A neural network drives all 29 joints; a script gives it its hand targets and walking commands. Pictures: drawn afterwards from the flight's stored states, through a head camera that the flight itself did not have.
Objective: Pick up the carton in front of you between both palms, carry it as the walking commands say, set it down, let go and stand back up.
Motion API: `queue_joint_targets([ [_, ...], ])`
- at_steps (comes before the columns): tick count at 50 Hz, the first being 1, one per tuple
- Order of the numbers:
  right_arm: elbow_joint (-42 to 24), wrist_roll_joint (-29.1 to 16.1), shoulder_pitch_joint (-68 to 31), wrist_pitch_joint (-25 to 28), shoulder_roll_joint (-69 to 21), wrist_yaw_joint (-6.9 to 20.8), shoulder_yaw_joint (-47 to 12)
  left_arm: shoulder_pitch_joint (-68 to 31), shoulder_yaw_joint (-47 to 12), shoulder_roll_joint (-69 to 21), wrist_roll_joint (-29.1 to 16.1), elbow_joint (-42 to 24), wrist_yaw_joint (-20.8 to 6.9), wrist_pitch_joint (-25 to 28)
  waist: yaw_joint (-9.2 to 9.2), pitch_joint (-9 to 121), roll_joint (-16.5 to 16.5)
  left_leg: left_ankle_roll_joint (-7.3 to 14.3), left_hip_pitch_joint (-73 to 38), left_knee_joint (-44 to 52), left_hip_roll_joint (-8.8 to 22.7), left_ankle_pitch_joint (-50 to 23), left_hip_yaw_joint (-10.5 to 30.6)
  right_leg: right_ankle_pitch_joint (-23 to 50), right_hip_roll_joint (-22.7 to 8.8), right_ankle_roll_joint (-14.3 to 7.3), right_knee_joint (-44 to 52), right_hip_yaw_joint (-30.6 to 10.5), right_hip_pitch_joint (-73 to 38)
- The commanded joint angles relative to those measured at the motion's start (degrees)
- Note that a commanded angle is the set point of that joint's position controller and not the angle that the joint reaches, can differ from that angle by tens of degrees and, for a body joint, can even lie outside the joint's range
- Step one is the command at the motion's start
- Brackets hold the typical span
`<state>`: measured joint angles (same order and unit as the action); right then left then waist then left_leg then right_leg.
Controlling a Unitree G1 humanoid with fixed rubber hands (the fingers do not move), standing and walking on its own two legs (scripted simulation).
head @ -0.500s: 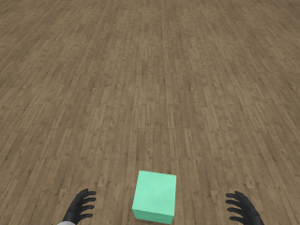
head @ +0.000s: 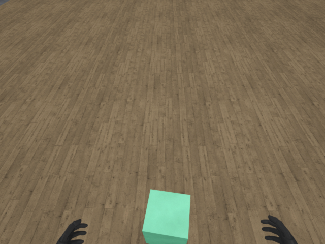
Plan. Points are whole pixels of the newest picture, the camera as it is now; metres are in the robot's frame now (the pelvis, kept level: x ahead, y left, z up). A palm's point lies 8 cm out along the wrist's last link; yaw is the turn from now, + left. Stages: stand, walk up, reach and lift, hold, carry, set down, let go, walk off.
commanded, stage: stand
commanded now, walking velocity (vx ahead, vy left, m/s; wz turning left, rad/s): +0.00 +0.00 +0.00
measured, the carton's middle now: (167, 220) +0.38 +0.02 -0.65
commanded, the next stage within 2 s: none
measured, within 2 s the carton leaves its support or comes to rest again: neither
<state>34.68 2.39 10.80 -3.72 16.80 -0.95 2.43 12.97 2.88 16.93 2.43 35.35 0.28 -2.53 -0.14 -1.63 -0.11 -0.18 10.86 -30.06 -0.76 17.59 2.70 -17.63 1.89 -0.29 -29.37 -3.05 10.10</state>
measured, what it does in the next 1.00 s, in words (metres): stands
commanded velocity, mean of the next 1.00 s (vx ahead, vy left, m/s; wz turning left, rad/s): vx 0.00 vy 0.00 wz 0.00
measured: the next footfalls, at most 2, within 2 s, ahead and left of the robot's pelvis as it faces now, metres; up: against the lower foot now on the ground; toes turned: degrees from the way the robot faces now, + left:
none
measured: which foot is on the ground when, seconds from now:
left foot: down 0.00-1.00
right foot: down 0.00-1.00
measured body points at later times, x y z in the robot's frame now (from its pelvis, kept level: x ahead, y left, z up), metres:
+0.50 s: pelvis +0.01 +0.00 +0.00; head +0.01 +0.00 +0.45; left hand +0.13 +0.30 -0.10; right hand +0.14 -0.29 -0.10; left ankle -0.01 +0.12 -0.74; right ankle -0.02 -0.12 -0.74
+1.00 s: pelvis +0.00 +0.00 +0.01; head -0.01 +0.00 +0.46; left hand +0.10 +0.31 -0.10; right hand +0.11 -0.30 -0.10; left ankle -0.01 +0.12 -0.74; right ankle -0.02 -0.12 -0.74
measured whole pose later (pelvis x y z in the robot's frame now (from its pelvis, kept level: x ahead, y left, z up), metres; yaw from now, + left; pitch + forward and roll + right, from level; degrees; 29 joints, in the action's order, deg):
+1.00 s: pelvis +0.00 +0.00 +0.01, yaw +0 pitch -2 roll +0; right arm 55.7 1.4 8.0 0.6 21.3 -1.2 0.1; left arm 9.5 1.2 20.8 1.3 54.0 0.9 0.2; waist 0.0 -1.3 0.2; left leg -0.1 6.6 -21.9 -0.8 13.0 2.6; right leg -13.4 1.0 0.0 -21.7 -2.6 6.0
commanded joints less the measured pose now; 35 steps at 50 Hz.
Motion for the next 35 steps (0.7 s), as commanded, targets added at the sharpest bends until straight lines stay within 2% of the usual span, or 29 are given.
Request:
queue_joint_targets([
  [1,-1.40,-0.01,-3.64,2.84,7.48,-0.16,1.96,-2.62,1.93,7.63,0.07,-2.47,0.49,2.05,0.07,3.50,0.63,0.02,-0.66,4.59,3.68,-9.69,2.53,10.06,-4.29,0.67,5.04,-2.58,2.25],
  [6,2.68,-0.04,-3.12,3.72,9.23,-0.47,1.66,-2.13,1.71,9.11,-0.18,0.73,1.01,2.57,0.23,4.47,0.24,0.36,-2.22,4.43,4.41,-14.93,3.19,14.16,-4.92,0.47,4.69,-3.03,0.95],
  [18,8.80,-0.40,-3.32,4.48,11.30,-0.74,0.57,-2.51,1.02,11.09,-0.66,6.32,1.28,3.00,0.08,3.98,0.31,0.71,-3.42,5.51,5.06,-19.94,3.96,18.59,-5.77,0.11,5.46,-3.28,-1.40],
  [35,14.54,-0.77,-4.45,4.85,12.70,-0.73,-0.19,-4.38,0.50,12.15,-0.98,12.00,1.13,3.19,0.09,2.45,0.31,1.05,-4.15,9.03,5.80,-16.97,4.43,16.14,-6.66,-0.27,8.87,-3.91,-2.63],
])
